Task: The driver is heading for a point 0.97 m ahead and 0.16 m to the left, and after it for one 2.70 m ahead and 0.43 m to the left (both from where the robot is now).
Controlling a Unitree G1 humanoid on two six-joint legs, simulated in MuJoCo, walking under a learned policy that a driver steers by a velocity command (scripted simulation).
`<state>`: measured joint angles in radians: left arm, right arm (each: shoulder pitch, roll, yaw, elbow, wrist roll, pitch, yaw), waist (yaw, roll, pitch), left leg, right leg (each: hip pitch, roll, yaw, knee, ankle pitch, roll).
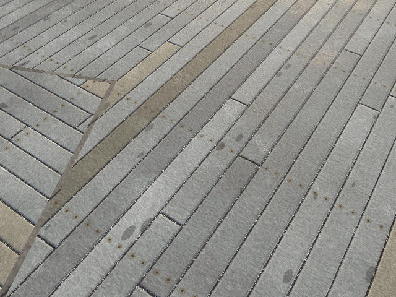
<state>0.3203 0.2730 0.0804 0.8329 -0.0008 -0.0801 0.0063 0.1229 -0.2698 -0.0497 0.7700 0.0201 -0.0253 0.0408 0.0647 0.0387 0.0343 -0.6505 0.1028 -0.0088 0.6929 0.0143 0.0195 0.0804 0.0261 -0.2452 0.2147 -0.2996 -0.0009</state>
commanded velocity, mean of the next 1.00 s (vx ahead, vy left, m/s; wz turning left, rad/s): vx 0.50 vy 0.00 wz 0.42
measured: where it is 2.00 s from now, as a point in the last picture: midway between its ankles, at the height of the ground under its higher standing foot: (158, 142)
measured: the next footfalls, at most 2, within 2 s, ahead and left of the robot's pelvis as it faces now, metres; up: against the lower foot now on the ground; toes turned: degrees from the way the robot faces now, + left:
left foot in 0.10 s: +0.23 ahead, +0.12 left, +0.00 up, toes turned +7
right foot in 0.60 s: +0.55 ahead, -0.01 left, +0.00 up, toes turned +25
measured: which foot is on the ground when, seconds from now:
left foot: up 0.00-0.08, down 0.10-0.60, up 0.62-1.00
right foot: down 0.00-0.12, up 0.14-0.58, down 0.60-1.00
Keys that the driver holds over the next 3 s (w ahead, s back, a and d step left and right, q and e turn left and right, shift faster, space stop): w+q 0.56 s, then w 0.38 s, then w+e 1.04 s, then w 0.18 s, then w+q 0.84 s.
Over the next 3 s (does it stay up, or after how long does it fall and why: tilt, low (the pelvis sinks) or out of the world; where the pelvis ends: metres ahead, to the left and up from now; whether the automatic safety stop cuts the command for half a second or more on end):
stays up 1.60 0.23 -0.01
